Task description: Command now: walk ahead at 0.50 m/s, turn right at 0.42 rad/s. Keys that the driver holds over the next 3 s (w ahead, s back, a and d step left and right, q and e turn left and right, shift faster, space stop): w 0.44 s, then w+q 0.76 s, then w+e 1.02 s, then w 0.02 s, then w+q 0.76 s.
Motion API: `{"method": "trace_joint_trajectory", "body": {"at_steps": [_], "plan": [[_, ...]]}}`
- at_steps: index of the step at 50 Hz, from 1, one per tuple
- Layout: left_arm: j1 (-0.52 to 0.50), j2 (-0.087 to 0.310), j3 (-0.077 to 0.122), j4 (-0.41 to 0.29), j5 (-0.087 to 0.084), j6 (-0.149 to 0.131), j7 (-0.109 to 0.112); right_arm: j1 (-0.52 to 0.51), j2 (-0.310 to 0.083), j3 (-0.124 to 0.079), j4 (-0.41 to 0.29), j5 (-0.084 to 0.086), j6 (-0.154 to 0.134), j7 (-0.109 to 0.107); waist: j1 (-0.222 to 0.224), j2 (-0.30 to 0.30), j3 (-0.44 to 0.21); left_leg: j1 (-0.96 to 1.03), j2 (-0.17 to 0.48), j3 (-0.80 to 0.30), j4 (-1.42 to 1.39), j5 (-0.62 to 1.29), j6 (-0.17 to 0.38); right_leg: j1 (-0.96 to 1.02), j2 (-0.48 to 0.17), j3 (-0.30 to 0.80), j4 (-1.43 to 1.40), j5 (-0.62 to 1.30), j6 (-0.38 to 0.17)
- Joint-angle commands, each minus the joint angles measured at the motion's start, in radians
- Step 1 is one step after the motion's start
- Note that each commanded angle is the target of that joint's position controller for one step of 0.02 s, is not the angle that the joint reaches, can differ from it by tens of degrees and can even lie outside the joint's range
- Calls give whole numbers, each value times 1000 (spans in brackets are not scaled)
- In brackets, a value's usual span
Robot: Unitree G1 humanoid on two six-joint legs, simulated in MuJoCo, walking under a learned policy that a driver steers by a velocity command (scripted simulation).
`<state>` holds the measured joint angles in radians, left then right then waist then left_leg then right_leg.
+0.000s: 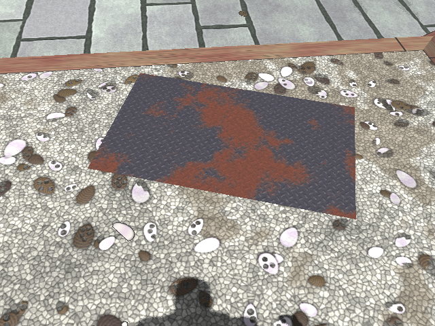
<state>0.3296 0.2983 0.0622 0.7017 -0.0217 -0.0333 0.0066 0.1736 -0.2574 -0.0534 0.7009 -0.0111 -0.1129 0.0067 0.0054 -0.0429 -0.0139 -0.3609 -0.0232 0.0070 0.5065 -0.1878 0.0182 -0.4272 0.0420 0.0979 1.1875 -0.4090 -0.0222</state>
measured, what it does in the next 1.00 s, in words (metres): walks ahead: right foot, then left foot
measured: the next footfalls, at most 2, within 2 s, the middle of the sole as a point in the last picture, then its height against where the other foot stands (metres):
right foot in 0.36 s outside the picture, level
left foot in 0.92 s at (193, 286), level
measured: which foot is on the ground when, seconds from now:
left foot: down 0.00-0.38, up 0.40-0.90, down 0.92-1.00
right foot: up 0.00-0.34, down 0.36-0.92, up 0.94-1.00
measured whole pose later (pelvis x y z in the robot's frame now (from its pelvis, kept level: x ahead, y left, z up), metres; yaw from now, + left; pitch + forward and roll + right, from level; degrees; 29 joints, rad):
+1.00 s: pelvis +0.52 +0.00 -0.01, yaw +11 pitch +2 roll -1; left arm 0.29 0.29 0.06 0.80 -0.02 -0.09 0.00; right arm 0.14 -0.29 -0.07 0.69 0.02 -0.05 0.04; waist 0.02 0.00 0.05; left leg -0.48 -0.06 0.02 0.62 -0.19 0.10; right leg -0.26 -0.03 -0.01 1.15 -0.48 0.02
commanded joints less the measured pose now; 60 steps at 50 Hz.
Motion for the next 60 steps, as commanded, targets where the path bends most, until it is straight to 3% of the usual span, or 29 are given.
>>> {"method": "trace_joint_trajectory", "body": {"at_steps": [1,5,8,14,16,18,19,20,21,22,23,24,25,27,31,36,41,43,44,45,46,47,48,49,50,51,53,55,60], "plan": [[-57,68,21,-109,0,-18,-9,86,-97,-25,-11,-5,0,1,-33,157,12,245,261,-324,-278,-11,165,-287,-112,30,5,83,5],[-108,24,4,-121,11,-16,-13,103,-143,-38,32,10,-9,5,-21,135,19,226,266,-214,-331,166,207,-286,-126,-7,-180,156,18],[-191,4,-11,-132,13,-29,-24,115,-168,-41,57,21,2,2,-45,123,22,230,245,-129,-342,216,191,-241,-136,-50,-372,305,20],[-339,22,-9,-177,-3,-43,-46,201,-208,-44,115,41,28,5,-90,140,56,304,276,-99,-301,211,157,-151,-94,-101,-599,337,-9],[-308,44,2,-176,0,-47,-49,195,-223,-47,127,46,39,1,-52,150,45,335,290,-93,-241,318,138,-73,-70,-120,-656,294,-41],[-88,112,41,-109,15,-44,-37,189,-200,-36,130,44,44,-5,63,117,-89,271,215,-7,29,548,90,269,-35,-144,-708,328,-93],[99,193,65,-80,26,-37,-22,182,-144,-11,100,14,38,-7,134,-13,-240,61,160,45,356,280,44,567,-240,90,-681,378,-163],[118,261,71,-74,29,-34,-25,276,-47,19,77,14,16,-3,68,-265,-329,-301,-4,5,666,-357,-7,798,-438,553,-813,190,-312],[122,174,50,-72,17,-36,-28,222,-152,-5,88,35,1,4,106,-156,-296,-415,45,-102,783,-379,0,766,-424,598,-865,76,-300],[62,140,36,-73,12,-40,-29,145,-180,-14,62,50,-6,8,92,-118,-168,-467,88,-84,789,-289,10,657,-389,452,-875,124,-265],[1,112,27,-77,16,-42,-31,110,-167,-12,64,44,-4,5,64,-45,-106,-431,126,-70,750,-205,9,533,-348,333,-894,218,-241],[-47,86,20,-78,23,-45,-34,97,-158,-15,65,32,4,4,34,-29,-58,-389,150,-72,697,-150,2,427,-317,257,-927,287,-229],[-77,64,14,-76,30,-51,-36,118,-146,-16,73,32,18,5,2,-42,-43,-329,170,-84,671,-113,-3,355,-295,197,-962,332,-218],[-89,66,20,-54,29,-71,-36,140,-105,-11,83,37,45,2,-24,-43,-24,-285,168,-92,639,-71,-17,280,-290,113,-1018,392,-222],[-60,89,32,-6,39,-84,-20,56,-88,-13,56,32,60,-1,-11,-9,28,-365,146,-137,492,107,-36,291,-285,-30,-1058,475,-202],[-29,117,39,33,29,-77,-4,-90,-59,0,8,28,53,26,44,2,75,-334,123,-63,236,301,-17,337,-276,-168,-1075,477,-154],[19,144,52,81,9,-45,4,-190,-65,0,-68,31,54,54,70,-4,103,-372,103,-1,126,160,32,512,-328,-220,-989,592,-124],[-1,172,59,79,6,-29,12,-157,-90,-13,-83,30,57,61,35,-39,57,-271,49,62,117,51,68,542,-329,-253,-872,902,-98],[-11,185,62,76,5,-20,19,-86,-115,-28,-73,29,61,61,-8,-58,4,-166,8,94,118,7,90,541,-319,-271,-758,1068,-83],[-27,186,60,71,3,-12,25,59,-158,-55,-40,32,62,55,-90,-43,-73,37,-40,109,62,44,123,484,-285,-302,-563,1121,-54],[-16,164,48,55,13,-16,31,229,-238,-91,-2,33,68,37,-163,30,-168,350,21,-34,39,87,176,264,-244,-305,-283,901,-11],[89,7,-3,2,53,-45,12,238,-357,-110,-2,40,66,25,-52,313,-256,722,295,-587,-14,10,369,-215,-43,-247,94,-61,60],[8,68,-1,-5,19,-88,-5,281,-288,-88,-27,34,56,26,-121,219,-408,812,366,-862,-173,-116,424,-344,0,-12,227,-189,50],[-97,121,14,-35,-21,-109,-14,251,-231,-74,-20,24,49,26,-141,163,-267,730,331,-705,-192,-65,362,-425,-56,9,218,-100,26],[-128,110,7,-44,-13,-119,-10,188,-202,-66,-28,30,45,23,-102,89,-172,580,286,-578,-189,10,322,-403,-101,0,132,-11,12],[-140,112,12,-38,15,-119,-3,115,-169,-55,-44,30,47,21,-59,51,-101,426,249,-485,-201,111,297,-339,-131,-8,43,35,18],[-110,119,24,-38,31,-94,-2,53,-142,-44,-75,13,49,15,2,78,-62,252,205,-408,-248,231,290,-217,-154,-7,-39,79,34],[-100,91,19,-38,38,-73,0,54,-158,-49,-72,18,45,6,18,79,-40,164,186,-350,-271,304,295,-190,-150,-30,-122,109,61],[-279,40,-3,-81,37,-69,-4,117,-190,-58,-46,31,53,-18,-44,111,4,80,102,-255,-264,220,224,-132,-88,-51,-485,422,93]]}}
Over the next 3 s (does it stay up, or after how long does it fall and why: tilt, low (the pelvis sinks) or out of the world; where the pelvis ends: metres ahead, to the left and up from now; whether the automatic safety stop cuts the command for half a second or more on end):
stays up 1.64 0.05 -0.02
